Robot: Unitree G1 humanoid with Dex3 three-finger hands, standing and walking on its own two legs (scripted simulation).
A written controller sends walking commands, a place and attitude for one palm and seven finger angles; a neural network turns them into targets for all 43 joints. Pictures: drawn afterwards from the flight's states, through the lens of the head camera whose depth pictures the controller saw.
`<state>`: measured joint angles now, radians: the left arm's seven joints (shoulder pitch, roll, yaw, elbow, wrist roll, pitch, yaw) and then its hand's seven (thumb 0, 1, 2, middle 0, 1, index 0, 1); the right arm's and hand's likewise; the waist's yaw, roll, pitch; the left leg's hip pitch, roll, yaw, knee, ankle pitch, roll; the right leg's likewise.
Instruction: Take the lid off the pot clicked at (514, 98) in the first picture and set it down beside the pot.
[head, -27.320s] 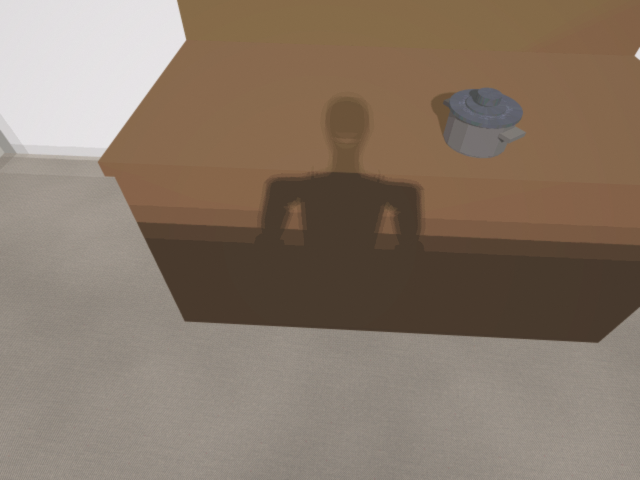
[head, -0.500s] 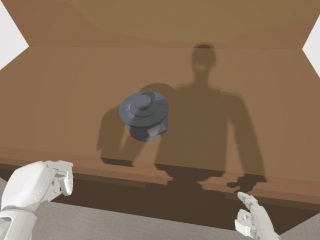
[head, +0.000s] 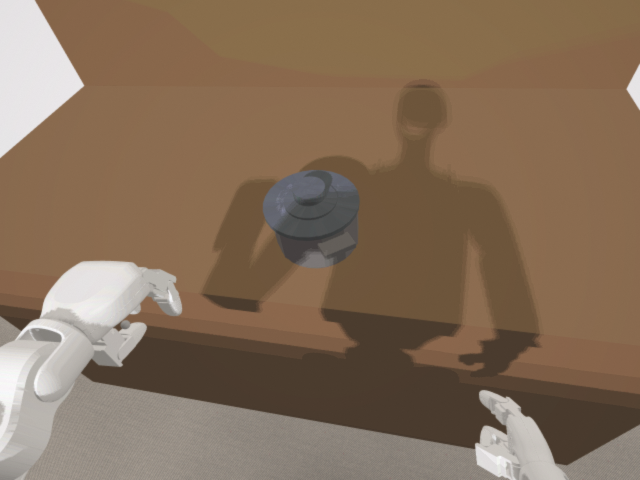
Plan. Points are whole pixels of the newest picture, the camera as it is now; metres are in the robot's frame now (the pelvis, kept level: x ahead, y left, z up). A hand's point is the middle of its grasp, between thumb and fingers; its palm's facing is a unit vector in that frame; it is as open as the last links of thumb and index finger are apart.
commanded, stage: reach forward and open the fingers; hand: left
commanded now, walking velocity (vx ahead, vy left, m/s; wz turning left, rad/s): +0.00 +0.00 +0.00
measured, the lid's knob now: (309, 191) +0.51 +0.08 +0.07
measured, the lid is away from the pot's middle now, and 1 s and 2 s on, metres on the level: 0.00 0.00 0.00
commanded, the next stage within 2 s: move the open hand above the knob in 0.42 s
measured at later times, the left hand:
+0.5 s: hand (114, 268) +0.30 +0.27 +0.15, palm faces -0.12 -0.01 -0.99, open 10.2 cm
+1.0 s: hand (180, 243) +0.34 +0.21 +0.14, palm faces -0.19 +0.00 -0.98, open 10.3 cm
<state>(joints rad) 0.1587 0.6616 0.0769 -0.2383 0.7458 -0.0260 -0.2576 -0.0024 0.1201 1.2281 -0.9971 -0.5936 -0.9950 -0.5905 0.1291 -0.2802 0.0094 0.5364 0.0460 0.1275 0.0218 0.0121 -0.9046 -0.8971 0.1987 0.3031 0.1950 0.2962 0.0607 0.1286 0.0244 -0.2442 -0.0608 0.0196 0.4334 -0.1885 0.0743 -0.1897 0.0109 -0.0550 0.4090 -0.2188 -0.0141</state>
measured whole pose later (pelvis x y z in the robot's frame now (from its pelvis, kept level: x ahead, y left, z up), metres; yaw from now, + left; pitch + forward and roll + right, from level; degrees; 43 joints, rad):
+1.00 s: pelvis +0.00 +0.01 +0.00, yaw +1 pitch +0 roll +0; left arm -0.35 0.61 -0.15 -0.01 0.81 0.13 -0.39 0.00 -0.32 1.44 -0.84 -0.08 -0.83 -0.08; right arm 0.12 -0.28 0.02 0.55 0.06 0.12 0.05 0.01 -0.91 -0.90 0.20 0.30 0.19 0.30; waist 0.03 0.12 0.03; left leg -0.26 -0.09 0.01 0.44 -0.19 0.09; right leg -0.21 -0.02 -0.07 0.46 -0.25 -0.01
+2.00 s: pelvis +0.02 -0.02 +0.00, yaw +0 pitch +4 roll +1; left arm -0.84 0.41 -0.32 0.52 0.85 0.25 -0.33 0.00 -0.32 1.44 -0.84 -0.08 -0.83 -0.08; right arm 0.14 -0.27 0.03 0.62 0.08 0.14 0.03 0.01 -0.91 -0.90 0.20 0.30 0.19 0.30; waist -0.03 0.10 -0.04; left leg -0.31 -0.07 0.02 0.47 -0.23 0.06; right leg -0.28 0.00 -0.05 0.52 -0.30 -0.03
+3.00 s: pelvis +0.02 -0.01 +0.00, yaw +0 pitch +5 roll +1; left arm -1.03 0.32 -0.36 0.83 0.89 0.30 -0.29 0.00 -0.32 1.44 -0.83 -0.08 -0.83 -0.08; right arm 0.19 -0.27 0.02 0.65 0.07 0.13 0.01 0.01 -0.91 -0.90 0.20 0.30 0.19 0.30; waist -0.06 0.08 -0.06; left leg -0.32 -0.08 0.03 0.44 -0.21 0.07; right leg -0.30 0.00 -0.04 0.50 -0.28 -0.02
